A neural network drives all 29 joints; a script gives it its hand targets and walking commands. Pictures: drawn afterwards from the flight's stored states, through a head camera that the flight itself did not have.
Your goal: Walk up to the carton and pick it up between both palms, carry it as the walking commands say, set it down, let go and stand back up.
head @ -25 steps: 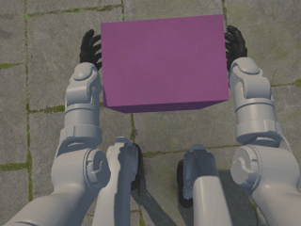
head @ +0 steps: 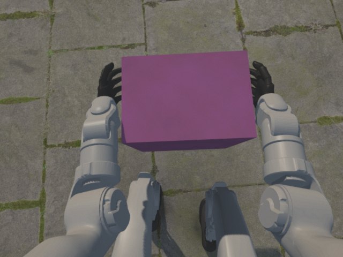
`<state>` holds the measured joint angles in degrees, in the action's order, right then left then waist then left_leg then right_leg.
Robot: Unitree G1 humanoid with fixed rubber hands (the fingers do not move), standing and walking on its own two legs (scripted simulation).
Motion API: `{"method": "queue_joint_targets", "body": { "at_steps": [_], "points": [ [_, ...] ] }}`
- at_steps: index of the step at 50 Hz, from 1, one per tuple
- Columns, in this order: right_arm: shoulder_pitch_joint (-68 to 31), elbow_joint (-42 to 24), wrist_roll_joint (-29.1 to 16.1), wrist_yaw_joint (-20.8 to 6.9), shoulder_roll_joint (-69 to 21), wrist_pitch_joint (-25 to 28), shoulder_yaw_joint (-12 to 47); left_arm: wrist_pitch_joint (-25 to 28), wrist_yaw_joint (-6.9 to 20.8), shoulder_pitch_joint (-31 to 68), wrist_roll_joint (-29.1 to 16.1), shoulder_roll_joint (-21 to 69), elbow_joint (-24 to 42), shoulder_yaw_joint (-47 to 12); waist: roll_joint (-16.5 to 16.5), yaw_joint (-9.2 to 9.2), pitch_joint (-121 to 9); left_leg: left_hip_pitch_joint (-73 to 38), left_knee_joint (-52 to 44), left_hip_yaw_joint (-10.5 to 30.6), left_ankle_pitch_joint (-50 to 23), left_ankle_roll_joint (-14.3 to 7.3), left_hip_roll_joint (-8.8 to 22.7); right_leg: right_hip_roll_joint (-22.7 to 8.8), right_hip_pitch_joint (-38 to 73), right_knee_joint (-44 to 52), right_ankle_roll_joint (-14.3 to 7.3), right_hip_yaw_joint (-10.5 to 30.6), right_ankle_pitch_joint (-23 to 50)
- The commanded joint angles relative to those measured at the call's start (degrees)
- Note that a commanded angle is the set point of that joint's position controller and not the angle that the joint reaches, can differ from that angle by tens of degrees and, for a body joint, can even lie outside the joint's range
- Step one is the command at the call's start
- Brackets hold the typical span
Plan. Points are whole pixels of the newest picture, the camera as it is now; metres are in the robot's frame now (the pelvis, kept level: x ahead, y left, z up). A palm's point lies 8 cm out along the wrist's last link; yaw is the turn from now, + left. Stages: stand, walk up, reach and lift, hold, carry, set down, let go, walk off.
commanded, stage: reach and lift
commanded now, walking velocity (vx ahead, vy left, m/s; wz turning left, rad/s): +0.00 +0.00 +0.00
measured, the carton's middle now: (183, 111) +0.45 +0.02 -0.12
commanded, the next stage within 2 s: none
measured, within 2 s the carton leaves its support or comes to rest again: neither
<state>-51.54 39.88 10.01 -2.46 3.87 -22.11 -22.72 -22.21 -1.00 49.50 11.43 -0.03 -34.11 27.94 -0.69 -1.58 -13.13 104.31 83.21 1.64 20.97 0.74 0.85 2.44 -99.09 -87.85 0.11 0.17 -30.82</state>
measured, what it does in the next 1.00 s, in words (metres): rises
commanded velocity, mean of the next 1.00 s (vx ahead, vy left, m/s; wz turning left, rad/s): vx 0.00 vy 0.00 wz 0.00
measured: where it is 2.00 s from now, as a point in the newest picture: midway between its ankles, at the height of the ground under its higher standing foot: (180, 223)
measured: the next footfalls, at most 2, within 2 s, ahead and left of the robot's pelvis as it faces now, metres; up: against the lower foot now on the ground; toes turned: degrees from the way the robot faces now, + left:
none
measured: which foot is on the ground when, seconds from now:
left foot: down 0.00-1.00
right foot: down 0.00-1.00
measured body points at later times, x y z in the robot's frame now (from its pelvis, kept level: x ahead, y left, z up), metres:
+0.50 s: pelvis +0.02 +0.00 +0.07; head +0.21 +0.01 +0.48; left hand +0.43 +0.20 +0.01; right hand +0.46 -0.15 +0.01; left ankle +0.12 +0.13 -0.53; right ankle +0.06 -0.12 -0.53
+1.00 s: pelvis +0.05 +0.00 +0.14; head +0.20 +0.01 +0.57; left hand +0.41 +0.20 +0.09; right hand +0.44 -0.15 +0.09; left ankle +0.12 +0.13 -0.53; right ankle +0.06 -0.12 -0.53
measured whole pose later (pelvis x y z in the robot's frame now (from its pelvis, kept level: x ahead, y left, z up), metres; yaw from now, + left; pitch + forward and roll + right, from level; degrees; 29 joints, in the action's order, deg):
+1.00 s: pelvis +0.05 +0.00 +0.14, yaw +1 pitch +27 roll +0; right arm -30.8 30.2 13.9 -5.1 -3.7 -21.6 -22.5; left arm -21.8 2.9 29.3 15.8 5.9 -25.3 26.1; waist -1.6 -1.4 -9.2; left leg 62.8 49.5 1.3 14.0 0.9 0.9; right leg 2.2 -58.3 -53.1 -0.5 1.2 -22.1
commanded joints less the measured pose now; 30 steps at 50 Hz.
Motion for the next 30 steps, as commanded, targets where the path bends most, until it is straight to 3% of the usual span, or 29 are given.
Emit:
{"method": "queue_joint_targets", "body": {
  "at_steps": [1,30],
  "points": [
    [-36.8,-4.0,-9.5,-15.7,-56.5,2.3,27.6,-0.1,16.0,34.4,-9.1,57.2,-1.9,-32.2,0.5,-0.14,-53.5,-46.8,-5.7,-3.3,-12.9,0.1,-8.5,7.1,17.6,13.9,0.1,-2.0,12.7],
    [-21.5,-7.4,-6.9,-17.3,-60.9,2.8,30.7,0.2,18.4,18.4,-6.4,60.5,1.6,-35.4,0.1,-0.20,-42.5,-62.4,-22.7,-0.9,-16.1,-0.6,-8.1,6.5,36.0,29.9,-0.4,1.0,18.1]
  ]
}}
